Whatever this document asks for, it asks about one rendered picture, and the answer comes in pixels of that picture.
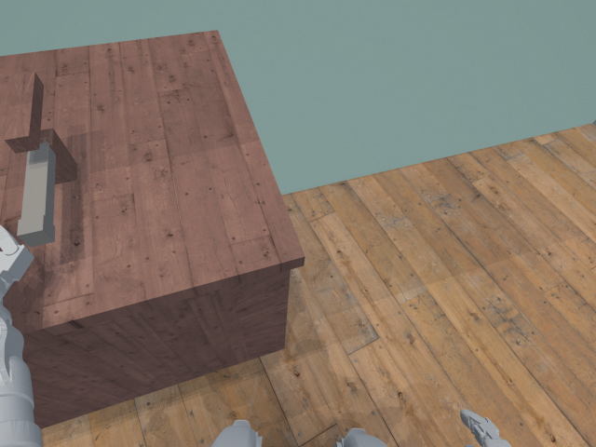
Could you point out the left robot forearm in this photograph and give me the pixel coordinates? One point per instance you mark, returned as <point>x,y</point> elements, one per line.
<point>17,427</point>

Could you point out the left robot thigh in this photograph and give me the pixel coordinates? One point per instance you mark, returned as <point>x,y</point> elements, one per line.
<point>238,436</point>

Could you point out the counter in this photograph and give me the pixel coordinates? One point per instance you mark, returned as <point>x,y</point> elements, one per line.
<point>173,245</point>

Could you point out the robot right hand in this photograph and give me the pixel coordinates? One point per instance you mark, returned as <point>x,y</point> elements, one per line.
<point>486,433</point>

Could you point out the right robot shin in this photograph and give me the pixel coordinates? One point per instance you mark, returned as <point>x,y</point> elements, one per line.
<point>356,431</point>

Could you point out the robot left hand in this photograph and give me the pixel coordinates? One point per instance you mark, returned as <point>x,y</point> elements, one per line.
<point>14,261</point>

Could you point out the tap lever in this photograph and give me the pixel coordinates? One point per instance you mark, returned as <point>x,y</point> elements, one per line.
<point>36,224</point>

